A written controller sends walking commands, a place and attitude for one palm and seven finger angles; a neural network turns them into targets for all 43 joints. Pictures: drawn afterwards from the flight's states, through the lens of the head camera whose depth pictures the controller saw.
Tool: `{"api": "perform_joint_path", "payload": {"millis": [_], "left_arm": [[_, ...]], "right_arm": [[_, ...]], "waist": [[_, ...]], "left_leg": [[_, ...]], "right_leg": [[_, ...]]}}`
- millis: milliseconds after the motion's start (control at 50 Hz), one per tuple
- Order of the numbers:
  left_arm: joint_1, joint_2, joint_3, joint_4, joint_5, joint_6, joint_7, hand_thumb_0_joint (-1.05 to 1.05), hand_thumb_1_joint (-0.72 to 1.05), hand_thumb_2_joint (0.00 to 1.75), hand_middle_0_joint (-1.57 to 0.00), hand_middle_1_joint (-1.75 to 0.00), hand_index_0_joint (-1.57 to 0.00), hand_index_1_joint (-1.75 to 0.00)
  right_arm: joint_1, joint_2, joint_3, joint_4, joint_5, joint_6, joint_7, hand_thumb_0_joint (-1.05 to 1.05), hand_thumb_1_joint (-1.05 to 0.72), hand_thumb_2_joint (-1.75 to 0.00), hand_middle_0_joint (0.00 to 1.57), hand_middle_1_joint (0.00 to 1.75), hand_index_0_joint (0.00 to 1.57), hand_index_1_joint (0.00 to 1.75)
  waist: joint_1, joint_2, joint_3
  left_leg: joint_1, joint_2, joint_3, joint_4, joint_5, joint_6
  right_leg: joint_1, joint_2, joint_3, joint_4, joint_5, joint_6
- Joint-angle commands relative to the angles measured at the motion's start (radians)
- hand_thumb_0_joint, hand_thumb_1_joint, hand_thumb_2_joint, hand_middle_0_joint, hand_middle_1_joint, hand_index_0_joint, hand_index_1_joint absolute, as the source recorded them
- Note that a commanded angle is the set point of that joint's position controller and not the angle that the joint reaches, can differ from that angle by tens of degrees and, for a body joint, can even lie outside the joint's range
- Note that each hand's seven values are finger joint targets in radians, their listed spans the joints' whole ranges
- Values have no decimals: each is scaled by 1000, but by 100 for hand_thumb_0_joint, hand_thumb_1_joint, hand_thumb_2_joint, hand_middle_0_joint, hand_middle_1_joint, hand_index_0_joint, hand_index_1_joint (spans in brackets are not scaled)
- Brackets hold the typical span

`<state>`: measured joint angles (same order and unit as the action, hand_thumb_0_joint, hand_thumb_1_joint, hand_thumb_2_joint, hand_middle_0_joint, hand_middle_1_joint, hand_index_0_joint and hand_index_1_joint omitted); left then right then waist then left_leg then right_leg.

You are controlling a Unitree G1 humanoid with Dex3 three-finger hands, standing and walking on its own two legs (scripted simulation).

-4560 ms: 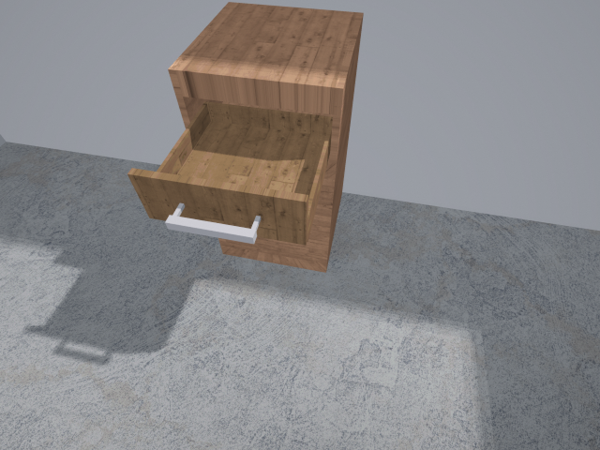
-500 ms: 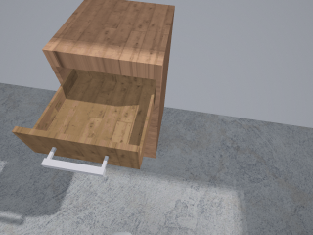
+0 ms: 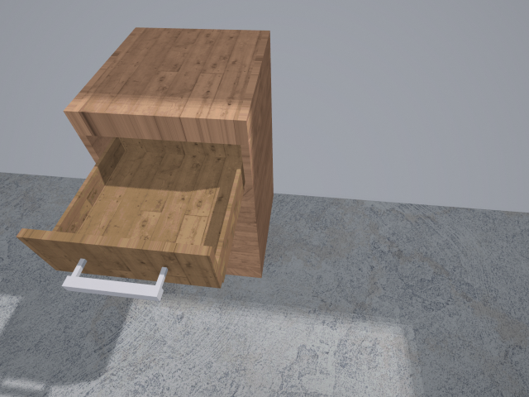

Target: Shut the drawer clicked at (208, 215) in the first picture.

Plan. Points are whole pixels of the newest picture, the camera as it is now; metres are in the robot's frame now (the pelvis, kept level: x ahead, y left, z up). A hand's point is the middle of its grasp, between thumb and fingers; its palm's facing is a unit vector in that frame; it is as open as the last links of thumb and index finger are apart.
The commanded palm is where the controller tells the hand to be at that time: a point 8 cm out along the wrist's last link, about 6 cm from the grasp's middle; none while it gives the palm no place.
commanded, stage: come to a stop and stand still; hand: left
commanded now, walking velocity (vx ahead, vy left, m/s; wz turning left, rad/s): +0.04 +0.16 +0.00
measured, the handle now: (117, 278) +0.34 +0.32 -0.12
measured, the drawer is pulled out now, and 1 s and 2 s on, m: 0.30 0.30 0.30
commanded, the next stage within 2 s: look again from close up in 0.50 s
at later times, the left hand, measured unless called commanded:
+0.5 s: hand out of the picture +0.05 +0.20 -0.17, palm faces +0.04 -0.97 -0.23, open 7.4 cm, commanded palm none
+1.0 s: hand out of the picture +0.03 +0.21 -0.18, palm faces +0.01 -0.97 -0.23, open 7.4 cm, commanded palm none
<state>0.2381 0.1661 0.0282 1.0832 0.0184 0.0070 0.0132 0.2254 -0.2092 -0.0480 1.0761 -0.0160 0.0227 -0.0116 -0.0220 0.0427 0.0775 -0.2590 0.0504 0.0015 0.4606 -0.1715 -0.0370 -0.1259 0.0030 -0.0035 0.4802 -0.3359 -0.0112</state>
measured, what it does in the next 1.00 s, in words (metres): stands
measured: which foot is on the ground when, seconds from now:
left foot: down 0.00-1.00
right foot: down 0.00-1.00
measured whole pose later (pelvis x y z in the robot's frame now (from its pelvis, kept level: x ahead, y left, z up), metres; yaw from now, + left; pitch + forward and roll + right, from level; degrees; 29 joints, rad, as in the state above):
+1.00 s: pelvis +0.01 +0.02 -0.01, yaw +0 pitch -1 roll +0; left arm 0.29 0.18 0.00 1.03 0.02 0.00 0.04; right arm 0.25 -0.18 0.00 1.03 -0.01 0.00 -0.01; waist -0.01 0.01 0.02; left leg -0.30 0.02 0.02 0.57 -0.25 -0.01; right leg -0.15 -0.03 0.01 0.56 -0.39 0.02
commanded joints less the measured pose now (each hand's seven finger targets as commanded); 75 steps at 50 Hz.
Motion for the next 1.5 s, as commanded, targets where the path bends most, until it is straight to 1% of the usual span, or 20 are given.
{"api": "perform_joint_path", "payload": {"millis": [0, 60, 140, 180, 240, 480, 560, 580, 600, 620, 660, 680, 720, 820, 880, 960, 1080, 1160, 1380, 1480], "left_arm": [[12, 169, 40, -48, -7, -23, 19, 0, 90, 90, -20, -30, -20, -30], [19, 169, 48, -40, -6, -17, 22, 0, 90, 90, -20, -30, -20, -30], [30, 146, 50, -35, -5, -8, 26, 0, 90, 90, -20, -30, -20, -30], [36, 135, 47, -35, -6, -4, 28, 0, 90, 90, -20, -30, -20, -30], [40, 119, 40, -22, -5, 0, 26, 0, 90, 90, -20, -30, -20, -30], [30, 115, 26, -4, -5, -8, 21, 0, 90, 90, -20, -30, -20, -30], [37, 117, 22, 0, -5, -12, 20, 0, 90, 90, -20, -30, -20, -30], [145, 104, 0, 4, 10, -55, 65, 0, 90, 90, -20, -30, -20, -30], [80, 161, 7, -53, 4, -62, 60, 0, 90, 90, -20, -30, -20, -30], [42, 173, 11, -76, 1, -60, 52, 0, 90, 90, -20, -30, -20, -30], [63, 132, 2, -85, -2, -51, 51, 0, 90, 90, -20, -30, -20, -30], [82, 123, 0, -88, -4, -48, 50, 0, 90, 90, -20, -30, -20, -30], [90, 124, -3, -95, -4, -36, 46, 0, 90, 90, -20, -30, -20, -30], [95, 121, -7, -96, -2, -18, 34, 0, 90, 90, -20, -30, -20, -30], [99, 125, -8, -101, -3, -15, 28, 0, 90, 90, -20, -30, -20, -30], [118, 123, -8, -95, -3, -18, 23, 0, 90, 90, -20, -30, -20, -30], [137, 127, -9, -70, -6, -29, 21, 0, 90, 90, -20, -30, -20, -30], [145, 122, -11, -51, -7, -31, 22, 0, 90, 90, -20, -30, -20, -30], [160, 160, 14, -43, -1, -19, 34, 0, 90, 90, -20, -30, -20, -30], [160, 158, 26, -63, 5, -8, 38, 0, 90, 90, -20, -30, -20, -30]], "right_arm": [[31, -65, -1, -23, -1, -18, -2, 0, -90, -90, 20, 30, 20, 30], [47, -64, -2, -18, 0, -14, -7, 0, -90, -90, 20, 30, 20, 30], [86, -74, -3, -8, 2, -22, -20, 0, -90, -90, 20, 30, 20, 30], [91, -86, -2, -10, 4, -24, -28, 0, -90, -90, 20, 30, 20, 30], [78, -80, 1, -14, 4, -25, -31, 0, -90, -90, 20, 30, 20, 30], [54, -70, 8, -5, 3, -27, -29, 0, -90, -90, 20, 30, 20, 30], [48, -69, 11, 0, 2, -29, -28, 0, -90, -90, 20, 30, 20, 30], [-30, -90, 12, -76, 11, -53, -14, 0, -90, -90, 20, 30, 20, 30], [32, -43, 19, -104, 6, -49, -4, 0, -90, -90, 20, 30, 20, 30], [30, -46, 21, -106, -3, -40, -4, 0, -90, -90, 20, 30, 20, 30], [70, -69, 20, -103, -1, -43, -6, 0, -90, -90, 20, 30, 20, 30], [71, -83, 18, -102, 1, -45, -9, 0, -90, -90, 20, 30, 20, 30], [77, -95, 20, -103, 0, -43, -10, 0, -90, -90, 20, 30, 20, 30], [47, -96, 23, -110, -1, -35, -8, 0, -90, -90, 20, 30, 20, 30], [42, -99, 24, -106, -2, -33, -4, 0, -90, -90, 20, 30, 20, 30], [49, -102, 24, -96, -1, -38, -4, 0, -90, -90, 20, 30, 20, 30], [59, -89, 29, -66, 5, -48, -8, 0, -90, -90, 20, 30, 20, 30], [66, -84, 33, -40, 8, -48, -10, 0, -90, -90, 20, 30, 20, 30], [53, -77, 21, -54, 6, -24, -4, 0, -90, -90, 20, 30, 20, 30], [66, -92, 10, -82, 2, -24, -2, 0, -90, -90, 20, 30, 20, 30]], "waist": [[23, -148, 20], [22, -139, 31], [22, -41, -35], [25, 3, -62], [29, -7, -61], [18, -70, -32], [19, -60, -31], [56, -48, -67], [-2, -84, -107], [-3, -46, -129], [-6, -82, -149], [3, -52, -148], [9, -7, -107], [17, -32, 40], [21, -27, 61], [27, -32, 14], [28, -49, -59], [27, -66, -53], [39, -115, 27], [41, -96, -1]], "left_leg": [[42, 1, 17, 12, 43, 10], [54, 8, 20, 12, 74, 11], [113, 45, -5, 2, 257, 33], [124, 70, -32, -2, 330, 52], [114, 73, -51, -30, 274, 62], [132, 56, -47, -78, 211, 45], [143, 52, -42, -83, 216, 42], [128, 53, 14, 175, 347, 31], [25, 21, 0, 127, 52, 43], [36, 2, 24, 80, 34, 55], [64, 35, -4, 92, 192, 65], [88, 52, -12, 100, 286, 69], [77, 69, -38, 84, 324, 80], [-36, 50, -67, 6, 13, 84], [-55, 40, -73, -41, -132, 79], [-33, 47, -83, -60, -135, 84], [38, 40, -44, -8, 56, 78], [52, 40, -32, 0, 100, 73], [-1, 7, 47, 34, 6, 39], [26, 21, 45, 38, 69, 51]], "right_leg": [[-77, -186, 153, -202, 244, -53], [-73, -186, 131, -183, 291, -58], [-42, -131, 57, -78, 378, -37], [-36, -107, 38, -54, 340, -27], [-34, -93, 30, -73, 256, -17], [-38, -93, 28, -138, 237, -3], [-34, -97, 30, -153, 248, -2], [-71, -145, 127, -129, 682, 19], [14, -182, 122, -71, 710, -13], [47, -169, 93, -19, 754, -26], [0, -107, 44, 19, 531, -24], [-18, -92, 37, 22, 462, -23], [-53, -68, 22, 23, 283, -19], [-132, -54, 42, -28, 32, -21], [-164, -56, 51, -46, -51, -21], [-144, -57, 47, -44, -25, -17], [-105, -83, 60, -53, 132, -12], [-100, -89, 61, -61, 185, -10], [-120, -167, 191, -92, 247, -63], [-135, -157, 181, -38, 259, -63]]}}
